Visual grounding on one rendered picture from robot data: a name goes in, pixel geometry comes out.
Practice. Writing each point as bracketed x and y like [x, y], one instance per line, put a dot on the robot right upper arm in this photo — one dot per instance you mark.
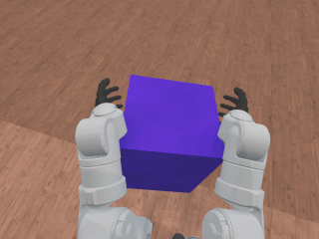
[223, 223]

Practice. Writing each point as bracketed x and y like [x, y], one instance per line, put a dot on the robot left hand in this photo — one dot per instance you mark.
[102, 93]

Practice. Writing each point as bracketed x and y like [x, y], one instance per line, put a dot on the robot left thigh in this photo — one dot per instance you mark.
[144, 227]

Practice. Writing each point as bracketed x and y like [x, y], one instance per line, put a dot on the robot right hand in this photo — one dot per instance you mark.
[241, 102]

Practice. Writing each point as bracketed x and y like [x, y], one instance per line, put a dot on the carton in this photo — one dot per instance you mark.
[171, 142]

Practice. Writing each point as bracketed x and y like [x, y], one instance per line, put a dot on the robot left forearm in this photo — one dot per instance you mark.
[98, 147]

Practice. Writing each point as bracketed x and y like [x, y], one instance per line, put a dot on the robot right forearm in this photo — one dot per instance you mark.
[244, 160]

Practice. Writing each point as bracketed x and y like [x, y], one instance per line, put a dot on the robot left upper arm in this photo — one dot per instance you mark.
[111, 222]

